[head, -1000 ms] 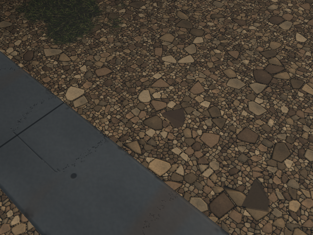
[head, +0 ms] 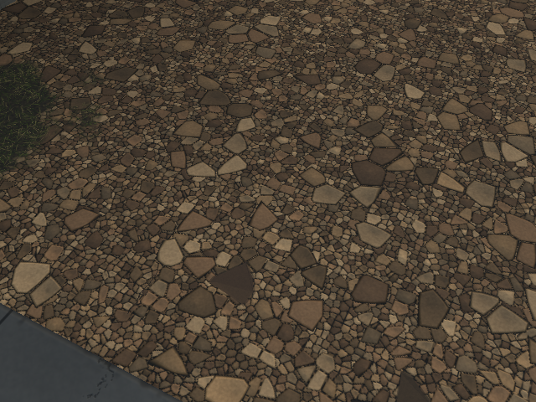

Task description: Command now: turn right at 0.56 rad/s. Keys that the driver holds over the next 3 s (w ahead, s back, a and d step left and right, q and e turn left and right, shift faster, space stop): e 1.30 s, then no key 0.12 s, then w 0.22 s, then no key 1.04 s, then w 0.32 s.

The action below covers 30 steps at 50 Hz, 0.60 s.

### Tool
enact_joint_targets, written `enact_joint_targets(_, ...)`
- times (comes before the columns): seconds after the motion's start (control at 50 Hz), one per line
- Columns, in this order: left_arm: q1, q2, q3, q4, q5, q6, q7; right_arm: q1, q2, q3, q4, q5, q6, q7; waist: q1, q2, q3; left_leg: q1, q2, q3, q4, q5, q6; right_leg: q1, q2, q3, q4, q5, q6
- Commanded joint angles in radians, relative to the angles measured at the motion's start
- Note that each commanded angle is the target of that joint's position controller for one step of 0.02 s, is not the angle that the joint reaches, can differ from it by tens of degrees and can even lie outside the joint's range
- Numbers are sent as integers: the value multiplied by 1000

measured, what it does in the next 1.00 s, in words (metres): steps on the spot, turning right: right foot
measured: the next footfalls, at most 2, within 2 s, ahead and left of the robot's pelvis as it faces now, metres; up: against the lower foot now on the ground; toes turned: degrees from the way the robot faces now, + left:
right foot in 0.50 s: -0.04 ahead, -0.09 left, +0.00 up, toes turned -18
left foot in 1.02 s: +0.08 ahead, +0.06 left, +0.00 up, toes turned -42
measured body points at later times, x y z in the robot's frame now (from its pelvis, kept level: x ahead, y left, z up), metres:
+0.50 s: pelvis -0.03 +0.01 -0.01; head -0.01 -0.01 +0.44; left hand +0.20 +0.21 -0.10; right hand -0.01 -0.29 -0.12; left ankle +0.01 +0.10 -0.74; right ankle -0.07 -0.07 -0.74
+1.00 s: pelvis -0.03 +0.01 +0.00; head +0.00 +0.00 +0.45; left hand +0.21 +0.21 -0.11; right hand -0.03 -0.31 -0.09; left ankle +0.05 +0.10 -0.72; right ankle -0.07 -0.07 -0.74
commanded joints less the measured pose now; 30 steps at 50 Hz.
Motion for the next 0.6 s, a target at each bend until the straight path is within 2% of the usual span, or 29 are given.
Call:
enact_joint_targets(0.02, -5, 74, 25, -90, -10, -22, 14, -10, -273, -62, -96, -30, -16, -11, -32, 271, 9, 117, 433, -497, -353, -209, 149, -268, 59, -94, 314, -451, 34)
enact_joint_targets(0.04, -27, 156, 41, -70, 28, -25, 18, -17, -206, -52, -94, -35, -16, -3, -22, 116, 27, 26, 425, -400, -311, -41, 181, -226, -40, -82, 487, -383, 44)
enact_joint_targets(0.06, 5, 144, 42, -55, 28, -23, 10, -51, -146, -35, -103, -29, -19, 3, 17, 103, 11, -12, 359, -291, -266, 113, 168, -164, -41, -92, 572, -332, 40)
enact_joint_targets(0.08, 46, 131, 39, -37, 28, -14, 4, -79, -118, -28, -112, -25, -22, 9, 38, 108, -6, -1, 303, -191, -238, 225, 148, -148, -46, -104, 657, -294, 45)
enact_joint_targets(0.12, 87, 130, 36, -12, 23, 3, -8, -85, -101, -22, -134, -22, -21, 9, 31, 161, -32, 56, 259, -88, -200, 377, 147, -172, -58, -152, 788, -276, 62)
enact_joint_targets(0.2, -11, 109, 18, -43, 9, 16, -16, 48, -117, -34, -111, -19, -14, 8, -51, 162, -25, 223, 280, -54, -158, 471, 163, -245, -101, -188, 698, -284, 101)
enact_joint_targets(0.26, -43, 95, 8, -57, 3, 23, -20, 94, -137, -47, -96, -18, -13, 8, -75, 182, -37, 282, 314, -47, -135, 507, 177, -225, -120, -208, 604, -321, 106)
enact_joint_targets(0.34, -84, 74, -7, -85, -4, 30, -27, 79, -144, -56, -97, -21, -14, 22, -78, 191, -36, 217, 340, -6, -125, 451, 187, -109, -155, -262, 458, -368, 80)
enact_joint_targets(0.42, -83, 62, -17, -105, -14, 24, -31, 62, -161, -65, -94, -26, -11, 34, -69, 214, -53, 150, 355, 29, -87, 441, 179, 28, -150, -322, 296, -386, 38)
enact_joint_targets(0.46, -42, 52, -19, -100, -13, 13, -28, 44, -167, -68, -91, -17, -7, 35, -32, 191, -66, 111, 347, 68, -19, 409, 138, 132, -139, -341, 117, -283, 11)
enact_joint_targets(0.48, -8, 55, -20, -90, -4, 3, -20, 45, -164, -70, -85, -11, -2, 35, -7, 149, -69, 46, 329, 110, 49, 332, 84, 230, -135, -323, -34, -157, -3)
enact_joint_targets(0.5, 19, 122, -6, -87, 12, -12, -8, 77, -131, -65, -84, -15, 3, 39, -4, -33, -64, -113, 260, 189, 244, 119, 7, 347, -265, -89, -175, -142, -32)
enact_joint_targets(0.52, 20, 292, 32, -120, 7, -19, -6, 28, -49, -39, -169, -17, 10, 33, -14, -288, -16, -405, 68, 233, 419, -367, -66, 363, -566, 332, -173, 227, -169)
enact_joint_targets(0.54, 119, 266, 40, -91, 6, -19, -1, -43, -110, -47, -171, -29, 23, 19, 70, -161, -41, -401, 89, 76, 565, -379, -67, 346, -570, 278, -129, 329, -277)
enact_joint_targets(0.56, 79, 207, 19, -84, 4, -18, 6, -33, -113, -51, -160, -11, 28, 20, 23, -128, -11, -414, 102, 48, 623, -302, -66, 328, -513, 192, -118, 317, -277)
enact_joint_targets(0.58, 3, 160, 4, -92, 1, -15, 12, -17, -123, -55, -140, -1, 23, 23, -17, -93, 25, -398, 117, 31, 607, -198, -65, 285, -435, 111, -129, 259, -231)
enact_joint_targets(0.6, -56, 140, -3, -103, -3, -16, 17, -6, -139, -61, -130, -8, 21, 25, -42, -103, 22, -383, 116, 33, 590, -135, -67, 283, -378, 68, -129, 267, -194)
